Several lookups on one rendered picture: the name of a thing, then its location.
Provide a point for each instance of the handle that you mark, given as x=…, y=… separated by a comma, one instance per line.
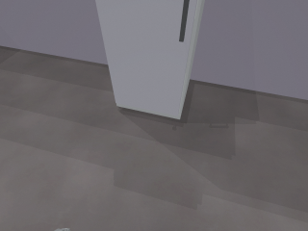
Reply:
x=184, y=20

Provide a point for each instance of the fridge door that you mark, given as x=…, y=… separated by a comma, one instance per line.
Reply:
x=146, y=60

